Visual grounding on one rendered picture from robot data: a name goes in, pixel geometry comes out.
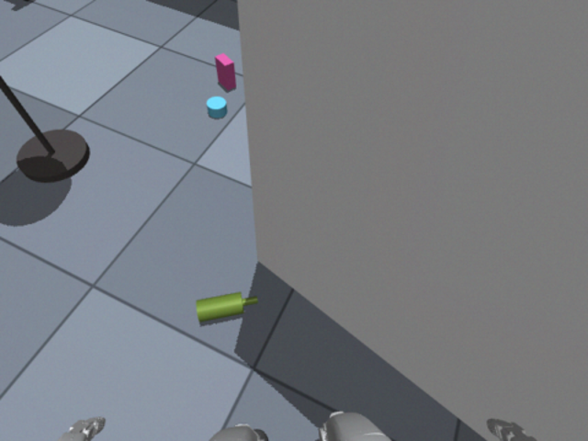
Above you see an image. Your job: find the floor lamp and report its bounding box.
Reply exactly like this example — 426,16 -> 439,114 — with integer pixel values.
0,76 -> 90,183

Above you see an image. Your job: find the left robot hand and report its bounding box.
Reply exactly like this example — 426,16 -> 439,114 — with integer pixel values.
57,417 -> 106,441

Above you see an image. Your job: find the right robot hand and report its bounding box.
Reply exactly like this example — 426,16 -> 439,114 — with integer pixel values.
487,419 -> 537,441

